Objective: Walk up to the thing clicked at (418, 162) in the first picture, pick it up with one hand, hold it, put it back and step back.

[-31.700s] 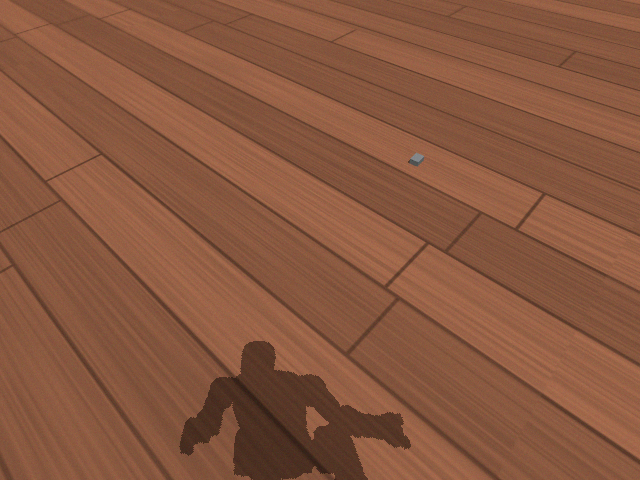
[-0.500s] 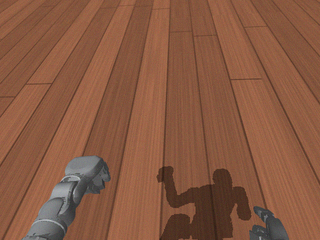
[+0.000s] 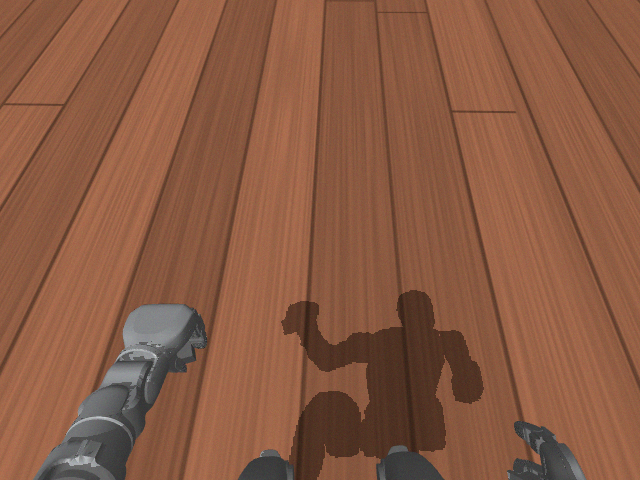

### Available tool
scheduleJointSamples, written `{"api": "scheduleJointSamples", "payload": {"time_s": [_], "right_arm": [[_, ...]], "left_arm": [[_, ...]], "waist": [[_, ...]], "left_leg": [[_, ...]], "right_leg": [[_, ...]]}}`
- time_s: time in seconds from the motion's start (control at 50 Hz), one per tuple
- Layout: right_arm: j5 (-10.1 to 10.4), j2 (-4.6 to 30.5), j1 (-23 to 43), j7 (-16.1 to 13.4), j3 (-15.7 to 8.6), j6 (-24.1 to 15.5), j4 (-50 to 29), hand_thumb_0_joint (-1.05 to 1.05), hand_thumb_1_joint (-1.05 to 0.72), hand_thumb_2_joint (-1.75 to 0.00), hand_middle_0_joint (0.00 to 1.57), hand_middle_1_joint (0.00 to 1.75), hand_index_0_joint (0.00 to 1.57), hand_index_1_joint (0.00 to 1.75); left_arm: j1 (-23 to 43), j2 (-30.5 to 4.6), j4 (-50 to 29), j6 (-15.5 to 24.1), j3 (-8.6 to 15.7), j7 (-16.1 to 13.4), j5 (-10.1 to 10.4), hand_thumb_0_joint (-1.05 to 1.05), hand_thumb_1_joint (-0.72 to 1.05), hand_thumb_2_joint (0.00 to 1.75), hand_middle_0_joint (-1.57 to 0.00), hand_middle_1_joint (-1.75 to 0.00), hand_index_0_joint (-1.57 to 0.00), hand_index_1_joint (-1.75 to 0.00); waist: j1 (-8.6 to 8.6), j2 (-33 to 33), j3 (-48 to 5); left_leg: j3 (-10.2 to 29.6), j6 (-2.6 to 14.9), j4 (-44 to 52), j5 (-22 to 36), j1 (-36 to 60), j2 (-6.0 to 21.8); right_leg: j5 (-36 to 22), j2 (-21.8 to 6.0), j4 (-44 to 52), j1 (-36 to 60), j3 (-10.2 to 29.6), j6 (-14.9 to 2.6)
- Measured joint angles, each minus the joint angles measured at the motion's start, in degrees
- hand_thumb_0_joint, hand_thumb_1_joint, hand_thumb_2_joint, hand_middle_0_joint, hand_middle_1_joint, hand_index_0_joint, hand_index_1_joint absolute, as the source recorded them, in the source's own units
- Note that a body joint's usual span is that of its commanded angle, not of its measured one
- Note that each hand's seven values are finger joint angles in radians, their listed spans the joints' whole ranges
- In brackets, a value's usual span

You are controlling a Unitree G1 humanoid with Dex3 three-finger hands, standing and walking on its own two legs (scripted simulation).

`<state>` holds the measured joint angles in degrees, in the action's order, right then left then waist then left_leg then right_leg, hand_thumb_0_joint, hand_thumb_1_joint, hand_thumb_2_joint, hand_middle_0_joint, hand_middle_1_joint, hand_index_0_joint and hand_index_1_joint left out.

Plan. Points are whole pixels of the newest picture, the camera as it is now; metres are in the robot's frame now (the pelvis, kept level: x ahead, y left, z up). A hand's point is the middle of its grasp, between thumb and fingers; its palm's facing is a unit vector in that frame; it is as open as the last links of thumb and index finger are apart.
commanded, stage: crouch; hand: left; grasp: from above
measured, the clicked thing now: (171, 349) +0.33 +0.24 -0.13
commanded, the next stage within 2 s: lower in 1.54 s
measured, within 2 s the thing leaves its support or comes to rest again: neither
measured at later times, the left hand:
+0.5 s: hand (203, 377) +0.34 +0.25 -0.34, palm faces -0.46 +0.04 -0.89, open 5.2 cm
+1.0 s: hand (215, 388) +0.35 +0.26 -0.48, palm faces -0.46 +0.01 -0.89, open 5.1 cm
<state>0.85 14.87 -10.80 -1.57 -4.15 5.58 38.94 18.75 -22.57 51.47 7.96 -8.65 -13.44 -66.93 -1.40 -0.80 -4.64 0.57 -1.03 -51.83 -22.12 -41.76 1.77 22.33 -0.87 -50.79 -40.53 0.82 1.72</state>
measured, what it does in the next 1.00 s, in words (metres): lowers itself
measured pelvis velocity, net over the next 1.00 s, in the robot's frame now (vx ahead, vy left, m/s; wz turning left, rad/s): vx -0.06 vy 0.01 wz -0.07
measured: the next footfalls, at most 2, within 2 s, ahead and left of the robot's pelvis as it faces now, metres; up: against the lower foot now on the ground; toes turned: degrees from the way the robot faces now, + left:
none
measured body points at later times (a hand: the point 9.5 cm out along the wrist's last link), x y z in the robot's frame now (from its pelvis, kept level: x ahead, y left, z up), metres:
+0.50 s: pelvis -0.05 +0.02 -0.20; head +0.13 +0.03 +0.21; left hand +0.36 +0.25 -0.29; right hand +0.02 -0.26 -0.33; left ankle +0.03 +0.13 -0.69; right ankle +0.02 -0.14 -0.69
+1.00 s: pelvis -0.06 +0.01 -0.32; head +0.16 +0.04 +0.08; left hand +0.37 +0.26 -0.43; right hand +0.02 -0.28 -0.44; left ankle +0.03 +0.13 -0.69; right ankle +0.02 -0.14 -0.69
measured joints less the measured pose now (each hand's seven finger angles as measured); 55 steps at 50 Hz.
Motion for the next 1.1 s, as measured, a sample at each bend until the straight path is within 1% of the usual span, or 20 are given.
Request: {"api": "scheduleJointSamples", "payload": {"time_s": [0.08,0.16,0.26,0.32,0.4,0.46,0.52,0.6,0.74,0.82,0.92,1.02,1.1], "right_arm": [[-0.82,0.39,-0.89,0.46,-0.84,-0.78,0.63,0.01,-0.90,-0.90,0.20,0.30,0.20,0.30],[-1.66,0.65,-1.62,0.45,-1.48,-1.84,1.70,0.01,-0.90,-0.90,0.20,0.30,0.20,0.30],[-2.72,0.48,-1.90,0.17,-1.78,-3.17,3.15,0.01,-0.90,-0.90,0.20,0.30,0.20,0.30],[-3.21,-0.03,-1.56,0.19,-1.55,-3.88,3.71,0.01,-0.90,-0.90,0.20,0.30,0.20,0.30],[-3.84,-0.82,-0.88,0.67,-0.92,-5.26,4.07,0.01,-0.90,-0.90,0.20,0.30,0.20,0.30],[-4.31,-1.31,-0.39,1.41,-0.36,-6.40,4.25,0.01,-0.90,-0.90,0.20,0.30,0.20,0.30],[-4.78,-1.56,0.04,2.35,0.06,-7.28,4.39,0.01,-0.90,-0.90,0.20,0.30,0.20,0.30],[-5.54,-1.53,0.82,3.65,0.46,-8.08,4.67,0.01,-0.90,-0.90,0.20,0.30,0.20,0.30],[-6.69,-1.06,2.65,5.21,0.76,-8.87,4.67,0.01,-0.90,-0.90,0.20,0.30,0.20,0.30],[-7.22,-0.77,3.43,5.88,0.86,-9.09,4.61,0.01,-0.90,-0.90,0.20,0.30,0.20,0.30],[-7.56,-0.51,3.81,6.65,0.85,-9.23,4.57,0.00,-0.91,-0.90,0.20,0.30,0.20,0.30],[-7.81,-0.46,3.78,7.32,1.05,-8.94,4.78,0.00,-0.91,-0.90,0.20,0.30,0.20,0.30],[-8.00,-0.49,3.64,7.72,1.20,-8.80,5.03,0.00,-0.91,-0.90,0.20,0.30,0.20,0.30]], "left_arm": [[3.58,-0.08,4.89,0.00,0.68,-3.39,-1.75,-0.13,0.56,0.00,-1.00,0.00,-1.27,0.00],[6.12,-0.11,7.81,-0.01,1.68,-6.25,-2.56,-0.13,0.56,0.00,-1.00,0.00,-1.27,0.00],[9.16,-0.55,10.19,-0.18,3.52,-8.35,-3.62,-0.13,0.56,0.00,-1.00,0.00,-1.26,0.00],[11.27,-1.33,11.70,-0.52,4.49,-8.91,-3.73,-0.13,0.56,0.01,-1.00,0.00,-1.25,-0.01],[14.04,-2.69,13.52,-0.65,5.60,-8.68,-3.27,-0.12,0.55,0.02,-1.00,0.00,-1.23,-0.02],[15.65,-3.67,14.75,-0.15,6.47,-8.35,-2.87,-0.12,0.55,0.03,-0.99,0.00,-1.23,-0.04],[16.33,-4.56,14.89,0.92,7.28,-7.89,-3.16,-0.12,0.55,0.04,-0.99,0.00,-1.24,-0.05],[17.10,-5.67,15.19,2.82,8.24,-8.11,-4.29,-0.12,0.55,0.04,-0.99,0.00,-1.26,-0.06],[19.45,-7.72,16.73,4.43,10.43,-10.39,-6.22,-0.12,0.55,0.04,-0.99,0.00,-1.26,-0.06],[20.86,-8.93,18.24,4.35,11.12,-11.06,-6.41,-0.12,0.54,0.05,-0.99,0.00,-1.27,-0.06],[21.71,-9.96,19.25,4.18,11.62,-10.71,-6.11,-0.11,0.53,0.06,-0.99,0.00,-1.26,-0.07],[22.13,-10.80,19.88,5.05,12.26,-10.40,-6.22,-0.11,0.53,0.07,-0.99,0.00,-1.25,-0.08],[22.34,-11.36,20.54,5.85,12.84,-10.46,-6.93,-0.11,0.53,0.07,-0.99,0.00,-1.24,-0.07]], "waist": [[-1.01,0.13,-2.07],[-2.04,-0.24,-4.17],[-3.20,-1.09,-6.53],[-3.79,-1.43,-7.02],[-4.43,-1.88,-7.14],[-4.77,-1.96,-7.13],[-4.96,-1.90,-7.27],[-5.10,-1.54,-7.20],[-5.31,-0.65,-5.71],[-5.58,-0.20,-4.93],[-5.96,0.07,-4.04],[-6.12,0.43,-3.44],[-6.35,0.60,-3.06]], "left_leg": [[0.55,0.17,-9.81,-3.29,-11.02,0.07],[0.91,0.54,-19.37,-6.37,-21.88,0.09],[1.22,1.02,-30.69,-9.66,-34.86,-0.04],[1.28,1.23,-36.37,-11.01,-41.45,-0.20],[1.60,1.40,-42.80,-12.15,-49.43,-0.47],[1.98,1.45,-47.12,-12.85,-54.80,-0.66],[2.56,1.32,-51.22,-13.54,-59.70,-0.89],[3.45,0.95,-56.32,-14.36,-65.20,-1.22],[4.97,0.29,-63.47,-15.30,-72.08,-1.35],[5.52,0.06,-66.56,-15.75,-74.79,-1.24],[5.94,-0.10,-69.77,-16.24,-77.32,-1.16],[6.31,-0.08,-72.65,-16.63,-79.51,-1.01],[6.49,-0.06,-74.77,-16.75,-81.28,-1.06]], "right_leg": [[3.13,0.18,-9.28,-10.64,-0.19,0.24],[6.00,0.35,-18.33,-21.18,-0.18,0.51],[9.19,0.44,-29.28,-33.86,0.01,1.00],[10.62,0.43,-34.96,-40.37,0.20,1.16],[11.96,0.38,-41.35,-48.11,0.21,1.34],[12.82,0.35,-45.58,-53.23,0.06,1.51],[13.70,0.32,-49.57,-57.81,-0.28,1.51],[14.83,0.26,-54.58,-62.91,-0.85,1.37],[15.89,0.63,-61.48,-69.41,-1.81,1.22],[16.21,0.98,-64.42,-72.11,-2.10,1.14],[16.56,1.31,-67.45,-74.62,-2.25,1.19],[16.71,1.72,-70.04,-76.78,-2.35,1.35],[16.80,1.88,-72.01,-78.44,-2.36,1.37]]}}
